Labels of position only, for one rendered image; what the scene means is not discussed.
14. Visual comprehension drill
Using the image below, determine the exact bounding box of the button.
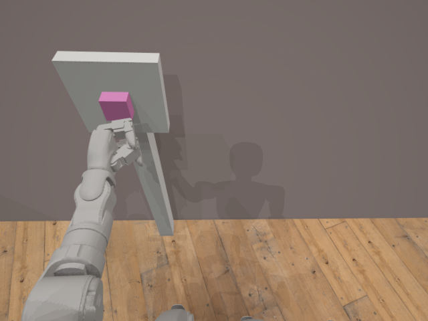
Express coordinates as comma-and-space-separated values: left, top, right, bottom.
99, 92, 134, 121

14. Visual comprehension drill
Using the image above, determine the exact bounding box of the robot left hand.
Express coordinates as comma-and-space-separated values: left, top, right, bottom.
87, 118, 143, 177

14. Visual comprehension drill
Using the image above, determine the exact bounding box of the left robot shin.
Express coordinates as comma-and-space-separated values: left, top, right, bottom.
171, 304, 185, 310

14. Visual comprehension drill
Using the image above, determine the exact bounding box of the panel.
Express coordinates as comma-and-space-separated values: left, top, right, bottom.
52, 51, 174, 236

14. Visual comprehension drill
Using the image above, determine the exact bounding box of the robot left upper arm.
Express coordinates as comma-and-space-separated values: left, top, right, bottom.
24, 275, 104, 321

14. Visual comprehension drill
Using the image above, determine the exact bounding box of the robot left forearm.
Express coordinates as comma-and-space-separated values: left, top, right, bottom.
21, 169, 116, 321

